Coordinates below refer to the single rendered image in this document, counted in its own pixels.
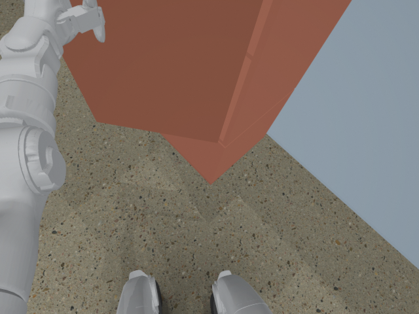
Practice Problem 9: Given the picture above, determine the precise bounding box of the robot right thigh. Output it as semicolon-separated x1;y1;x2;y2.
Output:
212;275;273;314

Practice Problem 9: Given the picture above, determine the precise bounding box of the left robot hand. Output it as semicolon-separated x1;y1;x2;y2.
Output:
24;0;105;46

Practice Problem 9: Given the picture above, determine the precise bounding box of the cupboard door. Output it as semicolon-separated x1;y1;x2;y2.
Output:
62;0;263;143

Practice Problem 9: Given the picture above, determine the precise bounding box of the left robot upper arm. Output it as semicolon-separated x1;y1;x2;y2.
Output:
0;125;66;314

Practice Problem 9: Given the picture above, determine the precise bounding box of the robot right shin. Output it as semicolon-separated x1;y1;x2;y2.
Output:
217;270;232;314

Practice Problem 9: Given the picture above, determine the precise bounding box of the robot left forearm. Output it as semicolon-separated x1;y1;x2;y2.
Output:
0;16;64;138

